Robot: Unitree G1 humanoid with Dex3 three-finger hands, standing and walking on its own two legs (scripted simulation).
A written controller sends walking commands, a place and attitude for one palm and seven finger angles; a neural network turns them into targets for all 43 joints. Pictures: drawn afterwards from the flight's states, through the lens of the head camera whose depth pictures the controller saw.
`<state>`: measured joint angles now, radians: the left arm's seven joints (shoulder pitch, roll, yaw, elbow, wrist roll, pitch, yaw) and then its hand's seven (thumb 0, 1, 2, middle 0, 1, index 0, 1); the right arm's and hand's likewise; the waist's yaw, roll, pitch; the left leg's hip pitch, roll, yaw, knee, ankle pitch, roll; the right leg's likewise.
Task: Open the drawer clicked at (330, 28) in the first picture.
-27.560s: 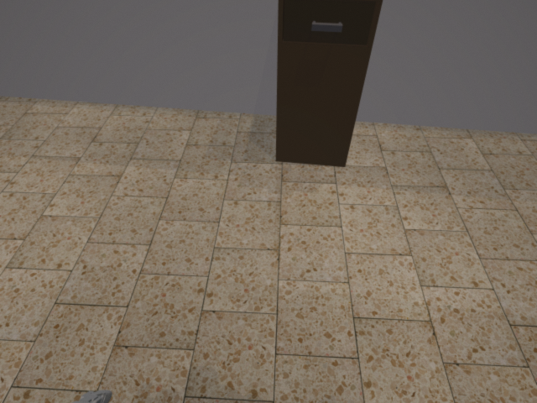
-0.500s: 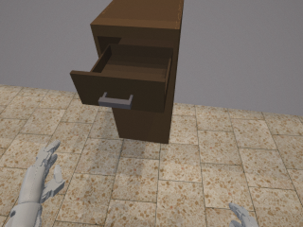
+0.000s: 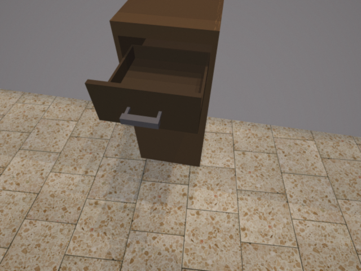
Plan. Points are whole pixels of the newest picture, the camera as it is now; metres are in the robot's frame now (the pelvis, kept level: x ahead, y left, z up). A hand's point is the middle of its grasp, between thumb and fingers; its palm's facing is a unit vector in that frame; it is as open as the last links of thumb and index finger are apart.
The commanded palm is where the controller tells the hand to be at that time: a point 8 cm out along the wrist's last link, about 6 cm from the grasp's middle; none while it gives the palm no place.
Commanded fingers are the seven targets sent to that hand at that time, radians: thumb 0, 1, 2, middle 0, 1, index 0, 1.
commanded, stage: let the arm hang, fingers relaxed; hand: left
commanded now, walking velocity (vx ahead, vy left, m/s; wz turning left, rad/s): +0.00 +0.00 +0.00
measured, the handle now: (142, 116) +0.54 +0.16 -0.01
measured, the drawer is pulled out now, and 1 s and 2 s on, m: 0.29 0.29 0.29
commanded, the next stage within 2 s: look to check the result in 0.50 s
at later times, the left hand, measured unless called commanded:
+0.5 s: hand out of the picture -0.02 +0.15 -0.18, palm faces +0.03 -0.99 -0.16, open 7.3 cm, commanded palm none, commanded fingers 0.00 0.90 0.90 -0.20 -0.30 -0.20 -0.30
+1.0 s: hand out of the picture -0.02 +0.15 -0.18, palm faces +0.03 -0.98 -0.17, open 7.3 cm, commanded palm none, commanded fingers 0.00 0.90 0.90 -0.20 -0.30 -0.20 -0.30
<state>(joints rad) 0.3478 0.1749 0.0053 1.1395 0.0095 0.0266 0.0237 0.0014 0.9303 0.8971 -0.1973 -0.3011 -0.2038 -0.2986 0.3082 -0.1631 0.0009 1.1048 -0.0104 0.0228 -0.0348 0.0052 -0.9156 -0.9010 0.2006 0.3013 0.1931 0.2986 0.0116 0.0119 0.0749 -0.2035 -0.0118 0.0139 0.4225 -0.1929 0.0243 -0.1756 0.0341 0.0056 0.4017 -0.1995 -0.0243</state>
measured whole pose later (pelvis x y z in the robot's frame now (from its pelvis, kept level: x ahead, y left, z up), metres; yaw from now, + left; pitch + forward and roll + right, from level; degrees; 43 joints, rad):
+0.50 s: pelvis +0.00 +0.00 +0.00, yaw -1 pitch -2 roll +0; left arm 0.31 0.11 0.00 1.13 0.01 0.00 0.03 0.00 0.92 0.90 -0.20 -0.30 -0.20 -0.30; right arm 0.33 -0.09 -0.01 1.14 -0.01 0.01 -0.04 0.01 -0.91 -0.90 0.20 0.30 0.19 0.30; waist -0.01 0.01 0.04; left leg -0.19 -0.01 0.03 0.42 -0.20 0.02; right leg -0.18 0.04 0.02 0.43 -0.21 -0.03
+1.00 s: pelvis +0.00 -0.01 +0.00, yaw -1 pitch -2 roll +0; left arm 0.32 0.11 0.00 1.14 0.01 0.00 0.04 0.00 0.91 0.90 -0.20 -0.30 -0.20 -0.30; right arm 0.30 -0.10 -0.01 1.13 -0.01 0.01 -0.04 0.00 -0.91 -0.90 0.20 0.30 0.19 0.30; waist 0.00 0.01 0.05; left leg -0.19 0.00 0.03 0.42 -0.20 0.01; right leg -0.17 0.05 0.02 0.41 -0.21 -0.04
